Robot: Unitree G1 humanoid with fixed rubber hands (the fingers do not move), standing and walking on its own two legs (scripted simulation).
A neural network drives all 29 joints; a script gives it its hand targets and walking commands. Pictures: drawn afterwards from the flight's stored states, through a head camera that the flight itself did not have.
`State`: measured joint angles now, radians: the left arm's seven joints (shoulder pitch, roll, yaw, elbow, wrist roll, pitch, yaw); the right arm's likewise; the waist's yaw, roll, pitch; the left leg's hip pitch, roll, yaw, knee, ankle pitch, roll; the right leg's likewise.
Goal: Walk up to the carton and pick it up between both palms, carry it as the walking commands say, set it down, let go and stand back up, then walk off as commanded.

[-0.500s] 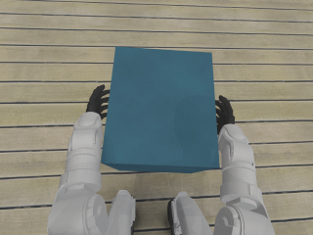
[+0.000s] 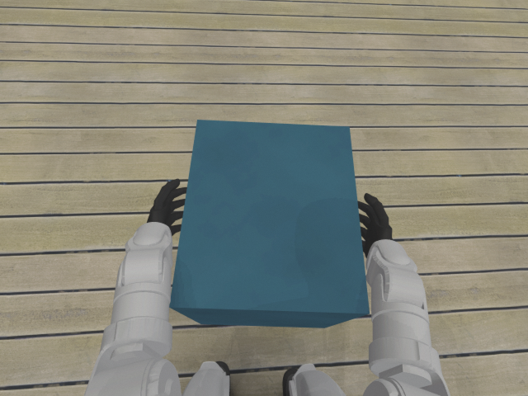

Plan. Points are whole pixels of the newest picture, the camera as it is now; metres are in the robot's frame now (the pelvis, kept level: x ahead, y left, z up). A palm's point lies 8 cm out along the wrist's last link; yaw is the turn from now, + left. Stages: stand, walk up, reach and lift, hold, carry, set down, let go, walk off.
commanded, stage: reach and lift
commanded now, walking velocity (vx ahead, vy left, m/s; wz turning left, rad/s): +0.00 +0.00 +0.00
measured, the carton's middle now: (267, 235) +0.38 -0.02 -0.10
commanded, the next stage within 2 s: none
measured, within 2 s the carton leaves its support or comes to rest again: neither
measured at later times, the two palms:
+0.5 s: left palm (152, 223) +0.36 +0.15 +0.04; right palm (401, 241) +0.32 -0.19 +0.04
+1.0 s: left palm (139, 225) +0.33 +0.15 +0.09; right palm (421, 239) +0.30 -0.19 +0.09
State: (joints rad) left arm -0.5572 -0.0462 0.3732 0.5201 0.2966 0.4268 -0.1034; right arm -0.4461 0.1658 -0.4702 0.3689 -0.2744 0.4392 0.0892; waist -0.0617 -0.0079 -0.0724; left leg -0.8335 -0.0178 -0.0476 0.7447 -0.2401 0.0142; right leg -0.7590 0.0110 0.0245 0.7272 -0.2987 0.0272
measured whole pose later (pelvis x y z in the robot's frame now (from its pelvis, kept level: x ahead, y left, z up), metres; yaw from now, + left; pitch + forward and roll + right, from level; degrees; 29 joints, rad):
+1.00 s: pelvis +0.03 -0.01 +0.04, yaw +0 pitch -6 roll +0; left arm -0.29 -0.07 0.26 0.26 0.25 0.69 -0.10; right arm -0.22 0.14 -0.28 0.15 -0.22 0.72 0.06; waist -0.05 -0.02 0.04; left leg -0.08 -0.01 -0.04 0.34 -0.15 0.00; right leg -0.01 0.00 0.04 0.31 -0.20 0.01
